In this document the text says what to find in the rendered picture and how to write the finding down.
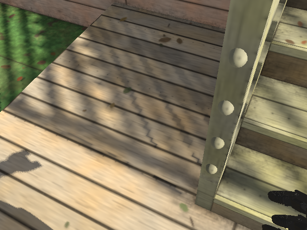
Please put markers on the robot right hand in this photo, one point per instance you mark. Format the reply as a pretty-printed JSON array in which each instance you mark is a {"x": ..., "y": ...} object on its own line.
[{"x": 298, "y": 201}]

